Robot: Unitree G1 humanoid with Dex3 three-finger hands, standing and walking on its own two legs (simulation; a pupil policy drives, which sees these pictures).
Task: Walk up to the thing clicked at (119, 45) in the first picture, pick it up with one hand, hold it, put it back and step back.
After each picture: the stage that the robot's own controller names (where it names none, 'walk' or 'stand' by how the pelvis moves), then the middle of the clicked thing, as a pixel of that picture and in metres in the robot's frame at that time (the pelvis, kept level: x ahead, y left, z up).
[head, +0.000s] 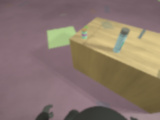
stand; (120, 41) +0.73 -0.23 +0.01
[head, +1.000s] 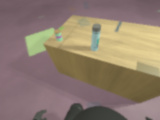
walk; (95, 38) +0.67 +0.04 +0.04
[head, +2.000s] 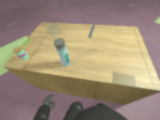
rise first; (63, 54) +0.45 +0.25 +0.04
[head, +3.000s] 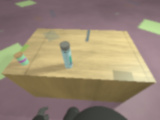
stand; (67, 56) +0.46 +0.22 +0.02
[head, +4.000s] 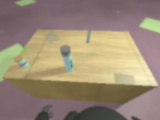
stand; (67, 60) +0.43 +0.21 +0.00
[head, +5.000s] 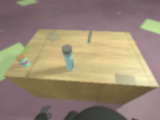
stand; (68, 59) +0.44 +0.21 +0.00
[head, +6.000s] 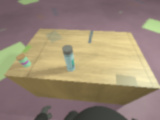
stand; (69, 59) +0.44 +0.20 +0.00
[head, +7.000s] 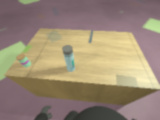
stand; (69, 59) +0.43 +0.20 +0.00
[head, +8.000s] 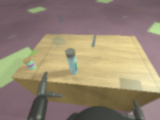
rise first; (72, 62) +0.43 +0.20 +0.01
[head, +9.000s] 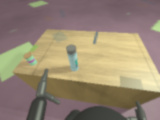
go down; (73, 59) +0.44 +0.20 +0.01
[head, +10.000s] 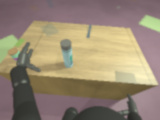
go down; (67, 55) +0.45 +0.18 +0.03
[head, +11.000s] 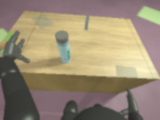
go down; (64, 49) +0.45 +0.18 +0.06
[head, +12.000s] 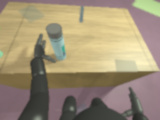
close in; (58, 45) +0.45 +0.19 +0.09
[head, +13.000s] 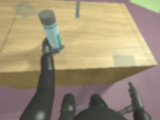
close; (53, 35) +0.50 +0.20 +0.11
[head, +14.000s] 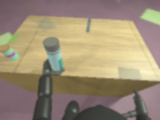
lift; (55, 59) +0.35 +0.23 +0.11
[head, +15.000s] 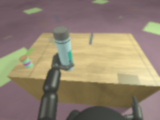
lift; (65, 52) +0.33 +0.17 +0.22
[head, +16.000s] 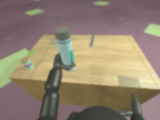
hold; (66, 52) +0.33 +0.16 +0.23
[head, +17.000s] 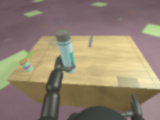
hold; (67, 54) +0.34 +0.16 +0.21
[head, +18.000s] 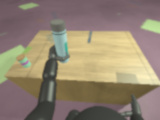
crouch; (61, 44) +0.40 +0.20 +0.22
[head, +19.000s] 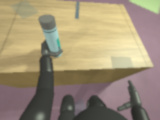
lower; (52, 39) +0.48 +0.20 +0.09
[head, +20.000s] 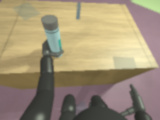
lower; (54, 40) +0.48 +0.20 +0.10
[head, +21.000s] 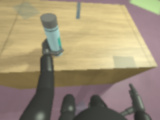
lower; (54, 38) +0.48 +0.20 +0.10
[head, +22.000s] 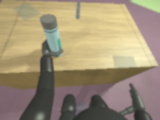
lower; (53, 39) +0.48 +0.20 +0.10
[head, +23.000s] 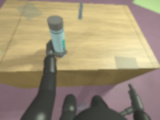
loosen; (58, 40) +0.47 +0.18 +0.11
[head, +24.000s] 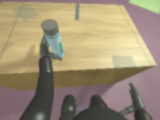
withdraw; (55, 43) +0.46 +0.19 +0.10
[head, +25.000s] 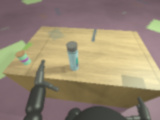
sink last; (73, 57) +0.43 +0.17 +0.06
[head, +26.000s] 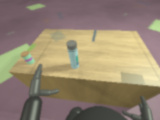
stand; (73, 56) +0.45 +0.18 +0.06
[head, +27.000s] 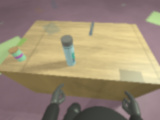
stand; (69, 52) +0.44 +0.19 +0.07
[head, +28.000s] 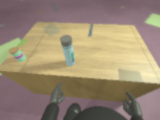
stand; (68, 52) +0.44 +0.20 +0.07
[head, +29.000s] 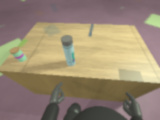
stand; (69, 52) +0.45 +0.20 +0.08
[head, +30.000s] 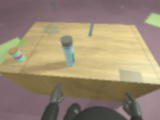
stand; (69, 53) +0.44 +0.19 +0.08
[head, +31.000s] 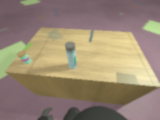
stand; (71, 56) +0.46 +0.19 +0.02
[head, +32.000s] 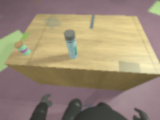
walk; (71, 46) +0.50 +0.18 +0.03
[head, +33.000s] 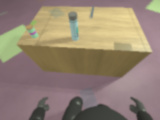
walk; (74, 28) +0.71 +0.22 +0.03
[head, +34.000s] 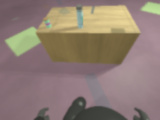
stand; (79, 17) +1.02 +0.27 +0.03
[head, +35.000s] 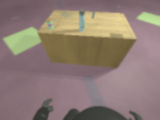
stand; (81, 21) +1.05 +0.20 +0.01
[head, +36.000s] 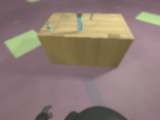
stand; (79, 23) +1.06 +0.21 +0.00
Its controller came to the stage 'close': yes
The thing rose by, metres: 0.23
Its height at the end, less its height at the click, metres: +0.00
